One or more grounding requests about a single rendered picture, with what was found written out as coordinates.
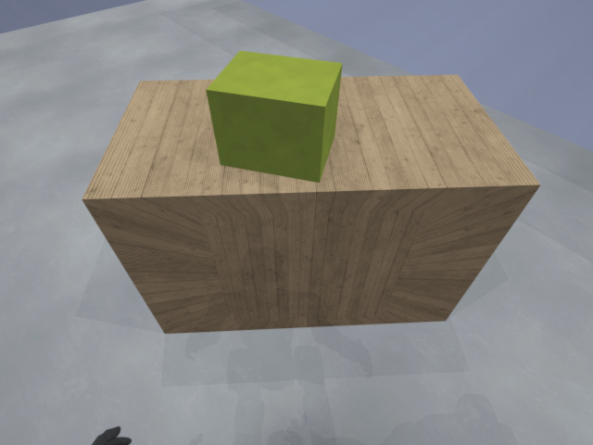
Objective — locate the pedestal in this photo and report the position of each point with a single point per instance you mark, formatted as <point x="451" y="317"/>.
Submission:
<point x="419" y="189"/>

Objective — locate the robot left hand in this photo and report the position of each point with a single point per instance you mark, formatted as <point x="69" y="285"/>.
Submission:
<point x="109" y="438"/>

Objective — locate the carton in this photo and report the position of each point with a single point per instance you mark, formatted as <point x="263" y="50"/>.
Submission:
<point x="275" y="114"/>

